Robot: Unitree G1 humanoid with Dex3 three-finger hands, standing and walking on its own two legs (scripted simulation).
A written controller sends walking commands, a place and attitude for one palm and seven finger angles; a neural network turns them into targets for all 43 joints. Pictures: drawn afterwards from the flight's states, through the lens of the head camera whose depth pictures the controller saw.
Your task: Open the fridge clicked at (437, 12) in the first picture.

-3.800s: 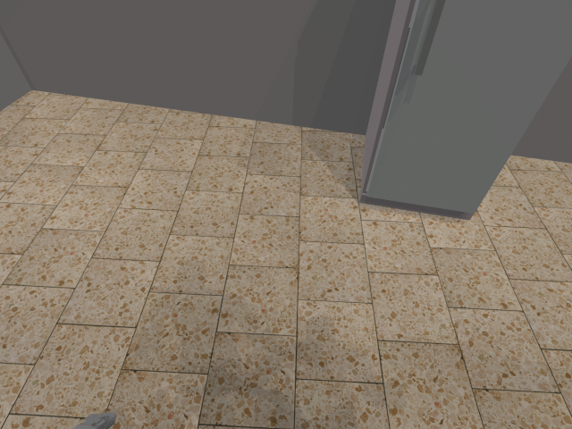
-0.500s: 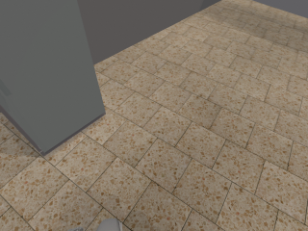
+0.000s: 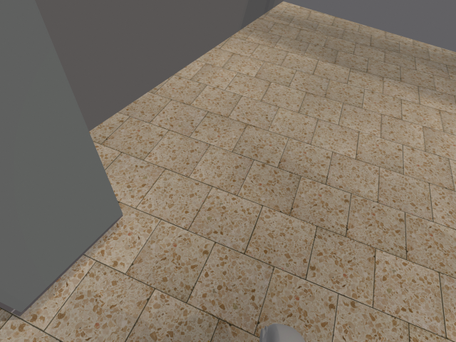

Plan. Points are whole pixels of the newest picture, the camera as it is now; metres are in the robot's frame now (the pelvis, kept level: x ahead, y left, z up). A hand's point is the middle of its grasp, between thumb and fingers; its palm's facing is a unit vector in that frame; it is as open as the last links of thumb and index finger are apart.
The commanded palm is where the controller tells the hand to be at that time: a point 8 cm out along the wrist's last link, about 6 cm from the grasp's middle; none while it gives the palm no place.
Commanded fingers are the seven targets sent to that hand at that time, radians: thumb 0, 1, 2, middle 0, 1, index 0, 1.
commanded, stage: walk to a spot facing it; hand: left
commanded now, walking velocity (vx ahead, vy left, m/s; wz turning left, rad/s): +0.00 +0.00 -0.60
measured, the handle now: out of the picture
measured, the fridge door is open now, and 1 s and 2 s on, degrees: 0 0 0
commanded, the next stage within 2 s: turn to face it in 0.18 s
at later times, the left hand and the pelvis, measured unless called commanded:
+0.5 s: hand (181, 295) +0.23 +0.11 -0.15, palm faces -0.18 -0.95 -0.24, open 7.4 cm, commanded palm none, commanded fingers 0.00 0.90 0.90 -0.20 -0.30 -0.20 -0.30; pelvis +0.08 -0.05 -0.01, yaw -10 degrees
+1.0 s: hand out of the picture +0.14 +0.20 -0.17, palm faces +0.12 -0.95 -0.27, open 7.4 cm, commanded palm none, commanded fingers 0.00 0.90 0.90 -0.20 -0.30 -0.20 -0.30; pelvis +0.08 -0.02 +0.00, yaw +5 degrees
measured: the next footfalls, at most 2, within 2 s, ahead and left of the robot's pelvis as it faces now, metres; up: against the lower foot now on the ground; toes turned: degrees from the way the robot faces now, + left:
right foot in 0.22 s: +0.14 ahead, -0.14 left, +0.00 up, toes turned -16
left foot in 0.64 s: +0.15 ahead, +0.07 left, +0.00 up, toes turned +4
